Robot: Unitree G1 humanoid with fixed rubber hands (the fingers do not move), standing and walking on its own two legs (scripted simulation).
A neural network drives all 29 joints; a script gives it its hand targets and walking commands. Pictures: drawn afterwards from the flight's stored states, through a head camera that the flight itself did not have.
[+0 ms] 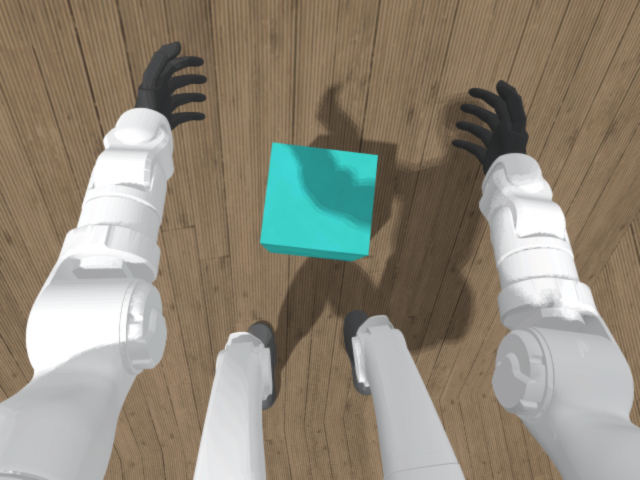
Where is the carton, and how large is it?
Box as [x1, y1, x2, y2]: [260, 142, 377, 260]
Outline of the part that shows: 272,142 260,243 270,252 342,260 353,260 367,255 377,155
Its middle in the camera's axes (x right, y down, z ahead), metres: +0.00 -0.07 +0.87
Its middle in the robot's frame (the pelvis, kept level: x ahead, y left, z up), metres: +0.48 -0.05 -0.52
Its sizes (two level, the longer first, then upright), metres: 0.210 0.200 0.250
